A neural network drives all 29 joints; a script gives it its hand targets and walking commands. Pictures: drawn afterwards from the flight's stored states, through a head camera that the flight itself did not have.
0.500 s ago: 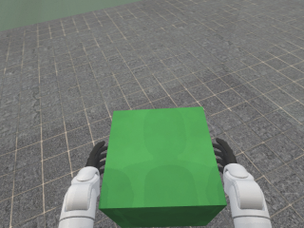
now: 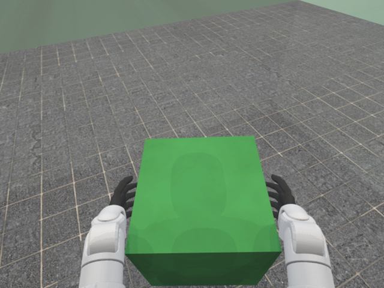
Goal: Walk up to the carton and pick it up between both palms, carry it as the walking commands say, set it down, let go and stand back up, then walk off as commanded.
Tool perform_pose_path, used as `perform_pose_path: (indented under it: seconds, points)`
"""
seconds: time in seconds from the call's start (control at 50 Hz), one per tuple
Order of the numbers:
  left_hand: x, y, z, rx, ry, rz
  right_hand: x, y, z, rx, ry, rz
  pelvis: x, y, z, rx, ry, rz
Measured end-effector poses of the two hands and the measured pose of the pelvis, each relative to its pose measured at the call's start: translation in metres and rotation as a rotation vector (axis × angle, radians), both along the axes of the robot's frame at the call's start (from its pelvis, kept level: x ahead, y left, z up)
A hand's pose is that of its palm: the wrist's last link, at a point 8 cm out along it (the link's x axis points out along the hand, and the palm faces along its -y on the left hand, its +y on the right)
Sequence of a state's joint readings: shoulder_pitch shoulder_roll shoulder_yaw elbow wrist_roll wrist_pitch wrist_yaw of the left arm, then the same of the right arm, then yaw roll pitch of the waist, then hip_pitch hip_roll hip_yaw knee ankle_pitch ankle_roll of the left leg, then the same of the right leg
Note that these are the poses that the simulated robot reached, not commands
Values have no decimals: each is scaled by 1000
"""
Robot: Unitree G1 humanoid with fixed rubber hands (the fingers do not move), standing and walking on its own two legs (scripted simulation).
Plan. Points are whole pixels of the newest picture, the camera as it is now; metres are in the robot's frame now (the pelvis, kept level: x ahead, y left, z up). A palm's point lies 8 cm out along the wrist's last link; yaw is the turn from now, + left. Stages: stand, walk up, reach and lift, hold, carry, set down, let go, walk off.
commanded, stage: hold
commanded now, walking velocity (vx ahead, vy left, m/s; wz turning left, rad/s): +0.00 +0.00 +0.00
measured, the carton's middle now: (201, 212) +0.31 -0.02 -0.04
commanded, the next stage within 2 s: set down in 0.16 s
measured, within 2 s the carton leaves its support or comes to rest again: neither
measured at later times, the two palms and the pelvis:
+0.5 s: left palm (125, 212) +0.30 +0.16 +0.00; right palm (282, 213) +0.26 -0.20 +0.00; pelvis +0.00 +0.00 +0.00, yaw -1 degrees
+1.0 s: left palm (134, 220) +0.32 +0.15 -0.08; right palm (272, 222) +0.28 -0.20 -0.08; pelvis -0.02 +0.00 -0.03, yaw -1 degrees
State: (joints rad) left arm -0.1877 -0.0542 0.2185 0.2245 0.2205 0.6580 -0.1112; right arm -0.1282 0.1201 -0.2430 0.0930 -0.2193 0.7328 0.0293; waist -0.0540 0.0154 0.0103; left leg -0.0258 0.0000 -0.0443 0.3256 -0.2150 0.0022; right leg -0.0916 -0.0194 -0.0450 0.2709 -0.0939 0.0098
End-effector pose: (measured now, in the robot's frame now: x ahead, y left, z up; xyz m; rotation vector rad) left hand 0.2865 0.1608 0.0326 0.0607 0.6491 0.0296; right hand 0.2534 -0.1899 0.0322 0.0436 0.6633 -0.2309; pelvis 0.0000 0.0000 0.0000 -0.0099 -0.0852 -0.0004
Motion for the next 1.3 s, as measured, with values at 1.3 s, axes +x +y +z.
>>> perform_pose_path:
  seconds: [1.3]
  points:
    - [51, -14, -157, -19, 69, 47, 52, -14, -166, 21, 64, 25, -51, 0, -79, 27, 538, -16]
